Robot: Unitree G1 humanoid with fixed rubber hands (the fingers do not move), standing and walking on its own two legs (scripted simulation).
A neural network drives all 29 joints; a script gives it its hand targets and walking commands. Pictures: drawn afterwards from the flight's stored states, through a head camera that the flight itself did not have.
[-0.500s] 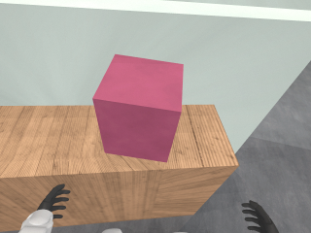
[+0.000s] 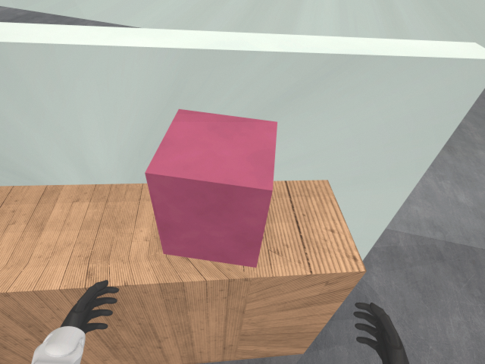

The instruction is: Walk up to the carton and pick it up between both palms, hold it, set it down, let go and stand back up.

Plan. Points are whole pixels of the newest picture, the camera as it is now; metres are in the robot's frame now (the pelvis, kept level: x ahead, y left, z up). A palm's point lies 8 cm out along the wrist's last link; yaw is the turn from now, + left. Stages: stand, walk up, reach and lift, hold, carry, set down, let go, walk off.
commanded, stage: reach and lift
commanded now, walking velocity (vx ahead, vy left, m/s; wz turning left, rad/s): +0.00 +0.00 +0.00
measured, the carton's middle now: (218, 190) +0.46 +0.04 +0.01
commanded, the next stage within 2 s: none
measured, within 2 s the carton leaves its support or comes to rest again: neither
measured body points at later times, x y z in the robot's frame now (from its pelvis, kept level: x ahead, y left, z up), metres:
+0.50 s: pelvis +0.02 +0.00 +0.01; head +0.00 +0.02 +0.45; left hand +0.23 +0.25 -0.01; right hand +0.19 -0.20 +0.00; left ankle +0.05 +0.13 -0.73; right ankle +0.02 -0.11 -0.73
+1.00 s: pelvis +0.02 +0.00 +0.01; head -0.01 +0.02 +0.45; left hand +0.25 +0.24 +0.02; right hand +0.23 -0.18 +0.05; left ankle +0.05 +0.13 -0.73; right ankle +0.02 -0.11 -0.73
